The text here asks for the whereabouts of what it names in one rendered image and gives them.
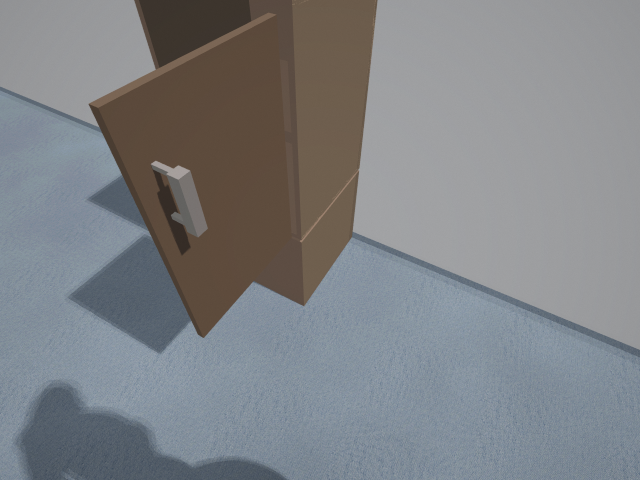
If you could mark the handle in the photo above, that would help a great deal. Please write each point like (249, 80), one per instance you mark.
(183, 188)

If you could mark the cupboard door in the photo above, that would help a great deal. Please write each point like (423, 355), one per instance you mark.
(218, 112)

